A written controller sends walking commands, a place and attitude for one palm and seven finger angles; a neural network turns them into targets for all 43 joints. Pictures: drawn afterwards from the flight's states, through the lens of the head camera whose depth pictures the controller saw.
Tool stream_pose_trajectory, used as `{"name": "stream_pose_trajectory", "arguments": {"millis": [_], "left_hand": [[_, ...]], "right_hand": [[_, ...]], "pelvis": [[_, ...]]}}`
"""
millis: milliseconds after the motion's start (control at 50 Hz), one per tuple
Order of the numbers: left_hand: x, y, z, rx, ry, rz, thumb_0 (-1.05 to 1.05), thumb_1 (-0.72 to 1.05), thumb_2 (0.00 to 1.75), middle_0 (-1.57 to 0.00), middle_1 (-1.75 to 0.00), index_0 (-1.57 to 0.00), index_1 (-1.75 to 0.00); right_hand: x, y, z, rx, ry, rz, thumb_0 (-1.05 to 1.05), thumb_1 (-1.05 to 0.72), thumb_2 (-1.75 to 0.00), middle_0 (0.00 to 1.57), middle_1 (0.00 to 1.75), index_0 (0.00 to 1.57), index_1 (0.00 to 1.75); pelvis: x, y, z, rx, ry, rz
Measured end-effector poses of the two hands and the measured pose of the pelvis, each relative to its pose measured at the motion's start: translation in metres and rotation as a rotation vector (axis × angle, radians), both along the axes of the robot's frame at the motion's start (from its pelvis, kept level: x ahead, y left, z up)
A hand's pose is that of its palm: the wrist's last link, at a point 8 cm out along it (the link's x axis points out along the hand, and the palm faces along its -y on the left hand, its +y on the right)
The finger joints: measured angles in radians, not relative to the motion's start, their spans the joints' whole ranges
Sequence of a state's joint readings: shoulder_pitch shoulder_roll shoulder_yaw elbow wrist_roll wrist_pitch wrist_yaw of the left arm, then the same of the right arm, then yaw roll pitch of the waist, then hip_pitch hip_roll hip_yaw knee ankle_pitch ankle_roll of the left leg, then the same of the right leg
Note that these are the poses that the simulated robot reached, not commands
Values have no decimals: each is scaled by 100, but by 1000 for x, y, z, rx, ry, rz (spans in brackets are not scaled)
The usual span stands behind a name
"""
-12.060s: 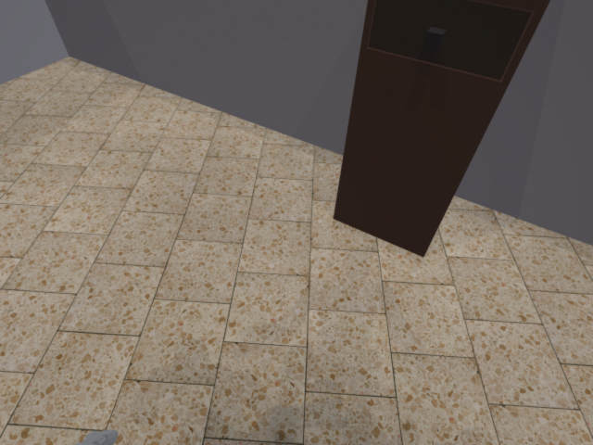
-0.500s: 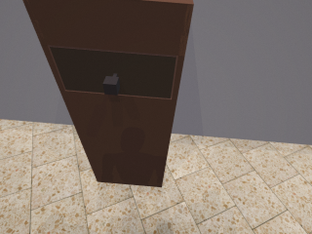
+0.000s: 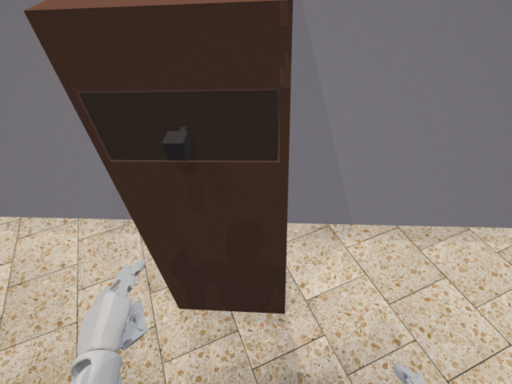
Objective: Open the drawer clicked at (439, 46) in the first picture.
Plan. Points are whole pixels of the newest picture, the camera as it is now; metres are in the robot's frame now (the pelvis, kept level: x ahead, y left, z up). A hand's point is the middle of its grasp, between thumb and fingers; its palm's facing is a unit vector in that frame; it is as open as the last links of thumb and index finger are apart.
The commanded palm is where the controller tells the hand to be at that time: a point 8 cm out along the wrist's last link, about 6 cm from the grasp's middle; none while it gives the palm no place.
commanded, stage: raise the hand with hooked fingers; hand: left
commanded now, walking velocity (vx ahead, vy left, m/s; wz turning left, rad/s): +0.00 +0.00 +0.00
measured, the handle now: (180, 139) +0.54 +0.18 +0.12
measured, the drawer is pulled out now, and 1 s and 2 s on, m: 0.00 0.00 0.00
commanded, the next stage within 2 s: move the hooked fingers above the handle in 1.76 s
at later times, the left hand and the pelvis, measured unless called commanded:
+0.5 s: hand (121, 277) +0.26 +0.22 +0.07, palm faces +0.16 -0.07 -0.98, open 10.3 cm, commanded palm +0.22 +0.22 +0.11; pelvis +0.05 -0.05 -0.01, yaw +1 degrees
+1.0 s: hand (113, 194) +0.35 +0.23 +0.16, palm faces +0.15 -0.10 -0.98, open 13.2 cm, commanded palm +0.31 +0.23 +0.23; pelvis +0.06 -0.01 +0.01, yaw -2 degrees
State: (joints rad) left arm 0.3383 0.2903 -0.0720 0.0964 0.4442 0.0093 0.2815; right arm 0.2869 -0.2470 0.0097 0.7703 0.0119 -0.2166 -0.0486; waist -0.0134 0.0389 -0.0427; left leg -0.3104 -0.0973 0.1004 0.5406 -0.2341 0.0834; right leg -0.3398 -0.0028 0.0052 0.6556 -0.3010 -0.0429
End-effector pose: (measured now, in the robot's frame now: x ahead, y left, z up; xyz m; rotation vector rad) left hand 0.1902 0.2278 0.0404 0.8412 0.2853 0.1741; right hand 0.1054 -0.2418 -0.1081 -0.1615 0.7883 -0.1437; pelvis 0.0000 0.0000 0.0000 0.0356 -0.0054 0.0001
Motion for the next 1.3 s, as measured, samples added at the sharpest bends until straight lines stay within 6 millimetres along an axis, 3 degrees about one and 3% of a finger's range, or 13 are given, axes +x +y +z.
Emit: {"name": "stream_pose_trajectory", "arguments": {"millis": [40, 100, 200, 260, 340, 440, 580, 660, 740, 860, 1000, 1120, 1300], "left_hand": [[17, -9, 23, 169, -97, -68, 1, 78, 85, -21, -38, -21, -38], [19, -21, 23, 337, -98, -145, 1, 73, 82, -21, -42, -21, -42], [-19, -30, -16, 452, 77, -202, 0, 61, 78, -22, -49, -22, -49], [-43, -24, -19, 519, 127, -179, 0, 54, 74, -24, -54, -24, -53], [-39, -8, 13, 613, 18, -114, 0, 43, 70, -26, -60, -26, -59], [11, -4, 63, 677, -176, -73, 0, 31, 65, -27, -67, -27, -67], [70, -19, 81, 627, -85, -138, 0, 16, 59, -27, -78, -27, -77], [84, -25, 90, 629, -50, -214, 0, 7, 55, -28, -84, -28, -83], [97, -27, 116, 653, -145, -249, 0, -2, 51, -29, -90, -29, -89], [116, -9, 150, 675, -243, -188, 0, -16, 45, -30, -99, -30, -98], [134, 6, 165, 630, -198, -179, 0, -32, 38, -31, -109, -31, -109], [132, 6, 204, 685, -285, -251, 0, -43, 33, -32, -116, -32, -116], [140, 52, 241, 684, -220, -136, 0, -48, 31, -32, -120, -32, -119]], "right_hand": [[26, -4, 5, 12, -61, 13, 1, -91, -90, 20, 30, 20, 30], [59, -11, 17, 39, -103, 18, 1, -91, -90, 20, 30, 20, 30], [107, -23, 36, -10, -70, 126, 1, -91, -90, 20, 30, 20, 30], [135, -27, 40, -72, -54, 195, 1, -91, -90, 20, 30, 20, 30], [168, -23, 40, -107, -78, 251, 1, -91, -90, 20, 30, 20, 30], [190, -7, 37, -45, -112, 273, 1, -91, -90, 19, 30, 20, 30], [180, -2, 31, 62, -33, 206, 1, -91, -90, 20, 30, 20, 30], [166, -16, 26, 37, 27, 157, 1, -91, -90, 20, 30, 20, 30], [154, -32, 19, -8, 77, 105, 1, -91, -90, 20, 30, 20, 30], [145, -37, 16, -10, 118, 46, 1, -91, -90, 19, 30, 20, 30], [149, -8, 24, 18, 84, 58, 1, -91, -90, 19, 30, 19, 30], [153, 33, 36, 57, 20, 117, 1, -91, -90, 19, 30, 20, 30], [131, 75, 39, 96, 13, 191, 1, -91, -90, 20, 30, 20, 30]], "pelvis": [[1, -3, -3, -3, 22, -23], [4, -12, -5, 4, 54, -63], [12, -30, -8, 9, 92, -61], [18, -39, -10, -1, 102, -39], [28, -47, -13, -17, 95, 4], [40, -52, -12, -22, 88, 30], [61, -51, -1, 2, 90, -26], [69, -47, 3, 1, 86, -59], [74, -39, 5, -9, 85, -61], [73, -26, 7, -16, 76, -51], [63, -9, 9, -29, 40, -36], [51, 7, 12, -39, 5, -28], [23, 24, 13, -46, -19, -15]]}}
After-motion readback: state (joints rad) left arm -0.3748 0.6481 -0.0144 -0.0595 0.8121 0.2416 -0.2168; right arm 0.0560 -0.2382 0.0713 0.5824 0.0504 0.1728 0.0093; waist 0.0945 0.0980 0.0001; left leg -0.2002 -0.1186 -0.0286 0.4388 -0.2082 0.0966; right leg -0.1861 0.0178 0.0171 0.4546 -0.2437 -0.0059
